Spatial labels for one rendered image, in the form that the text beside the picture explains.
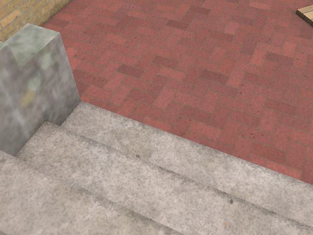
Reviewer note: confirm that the stairs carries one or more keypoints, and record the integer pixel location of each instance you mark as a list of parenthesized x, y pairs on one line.
[(184, 185)]

